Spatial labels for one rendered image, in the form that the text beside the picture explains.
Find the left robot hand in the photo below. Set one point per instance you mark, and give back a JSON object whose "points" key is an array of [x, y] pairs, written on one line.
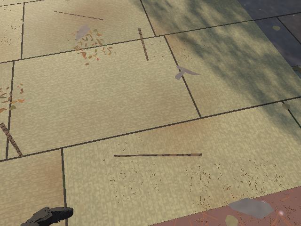
{"points": [[47, 216]]}

